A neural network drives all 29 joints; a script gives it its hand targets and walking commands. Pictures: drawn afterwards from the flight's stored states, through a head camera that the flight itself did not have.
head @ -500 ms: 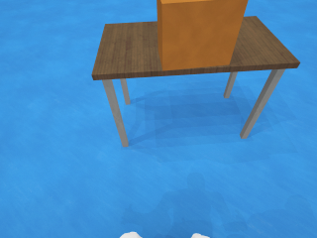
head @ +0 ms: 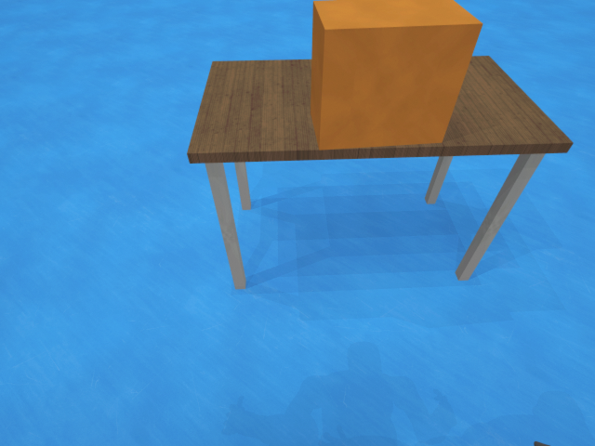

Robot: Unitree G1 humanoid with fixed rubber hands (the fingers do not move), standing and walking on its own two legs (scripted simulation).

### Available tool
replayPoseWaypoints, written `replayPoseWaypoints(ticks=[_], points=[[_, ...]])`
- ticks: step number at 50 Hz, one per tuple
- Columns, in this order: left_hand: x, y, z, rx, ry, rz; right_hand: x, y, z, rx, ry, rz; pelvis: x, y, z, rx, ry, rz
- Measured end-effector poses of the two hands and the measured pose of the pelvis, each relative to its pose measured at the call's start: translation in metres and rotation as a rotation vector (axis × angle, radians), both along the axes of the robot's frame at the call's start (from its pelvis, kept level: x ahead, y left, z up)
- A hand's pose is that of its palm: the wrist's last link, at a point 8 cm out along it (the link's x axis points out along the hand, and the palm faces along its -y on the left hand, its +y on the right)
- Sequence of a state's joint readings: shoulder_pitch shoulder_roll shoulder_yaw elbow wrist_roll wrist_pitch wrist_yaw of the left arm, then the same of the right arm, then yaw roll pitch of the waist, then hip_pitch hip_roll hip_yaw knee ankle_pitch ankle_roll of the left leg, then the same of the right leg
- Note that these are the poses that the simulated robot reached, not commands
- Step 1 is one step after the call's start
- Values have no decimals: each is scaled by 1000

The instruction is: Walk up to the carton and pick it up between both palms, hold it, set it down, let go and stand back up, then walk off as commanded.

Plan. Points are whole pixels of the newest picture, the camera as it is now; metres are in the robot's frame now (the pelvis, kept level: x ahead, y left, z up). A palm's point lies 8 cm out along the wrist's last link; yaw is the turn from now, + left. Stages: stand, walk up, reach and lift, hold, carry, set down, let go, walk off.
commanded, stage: walk up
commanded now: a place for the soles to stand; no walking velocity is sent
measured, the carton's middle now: (381, 76) +0.92 -0.16 +0.07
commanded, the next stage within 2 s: none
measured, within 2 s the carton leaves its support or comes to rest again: neither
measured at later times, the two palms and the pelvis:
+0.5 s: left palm out of the picture +0.14 +0.32 -0.09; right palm out of the picture +0.05 -0.33 -0.07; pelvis +0.04 +0.00 +0.01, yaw -1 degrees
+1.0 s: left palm (153, 378) +0.25 +0.24 -0.07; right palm out of the picture +0.22 -0.41 -0.07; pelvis +0.15 -0.08 +0.01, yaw +0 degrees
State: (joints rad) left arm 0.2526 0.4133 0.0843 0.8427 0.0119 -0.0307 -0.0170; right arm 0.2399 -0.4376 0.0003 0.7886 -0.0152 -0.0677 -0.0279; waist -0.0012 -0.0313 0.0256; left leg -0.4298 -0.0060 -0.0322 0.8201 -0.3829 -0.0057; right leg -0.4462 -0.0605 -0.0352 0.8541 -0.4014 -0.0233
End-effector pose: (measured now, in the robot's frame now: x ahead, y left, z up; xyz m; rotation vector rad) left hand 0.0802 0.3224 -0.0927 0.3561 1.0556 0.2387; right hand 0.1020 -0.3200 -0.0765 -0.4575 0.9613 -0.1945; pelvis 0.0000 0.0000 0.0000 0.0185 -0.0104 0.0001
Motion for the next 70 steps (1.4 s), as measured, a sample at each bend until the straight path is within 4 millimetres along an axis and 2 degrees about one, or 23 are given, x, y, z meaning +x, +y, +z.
replayPoseWaypoints(ticks=[10,16,19,25,29,33,37,41,45,50,53,57,61,64,67,70], points=[[-4,5,-3,-8,9,7,1,5,3,-3,-1,4,0,5,1,-8,-1,3],[4,10,-2,-41,20,-18,0,12,6,2,13,10,12,13,4,-8,15,10],[17,14,-3,-36,21,-21,-16,14,0,4,50,-2,22,15,2,-11,23,8],[55,0,4,-31,13,-72,-55,-6,3,-5,197,-55,42,-2,6,-9,21,-10],[81,-23,6,-31,12,-104,-58,-27,-2,5,246,-76,57,-24,4,0,18,-24],[106,-52,5,-11,-9,-115,-33,-56,-16,22,229,-75,77,-54,-4,12,5,-31],[113,-75,11,-5,-16,-95,15,-75,-17,37,163,-52,90,-74,0,25,-40,-27],[125,-84,26,9,-18,-84,60,-84,-8,53,93,-22,105,-85,11,36,-64,-23],[144,-88,32,11,-33,-83,90,-89,-3,57,61,-11,123,-89,14,39,-69,-21],[168,-84,27,-9,-33,-68,118,-85,2,41,65,0,150,-84,14,23,-44,-6],[184,-76,17,-26,-27,-52,132,-80,3,22,73,8,170,-76,9,6,-20,4],[213,-77,9,-33,-18,-53,133,-81,2,9,110,-20,195,-76,6,13,-6,-8],[241,-89,9,-37,-10,-80,132,-94,5,0,165,-48,217,-87,8,8,14,-24],[260,-105,9,-38,1,-97,139,-109,2,6,189,-61,234,-102,7,14,23,-34],[279,-123,7,-23,-14,-104,159,-128,-8,16,185,-59,251,-122,0,19,12,-34],[285,-137,8,-16,-7,-92,191,-140,-11,24,162,-52,266,-135,1,29,-19,-29]])
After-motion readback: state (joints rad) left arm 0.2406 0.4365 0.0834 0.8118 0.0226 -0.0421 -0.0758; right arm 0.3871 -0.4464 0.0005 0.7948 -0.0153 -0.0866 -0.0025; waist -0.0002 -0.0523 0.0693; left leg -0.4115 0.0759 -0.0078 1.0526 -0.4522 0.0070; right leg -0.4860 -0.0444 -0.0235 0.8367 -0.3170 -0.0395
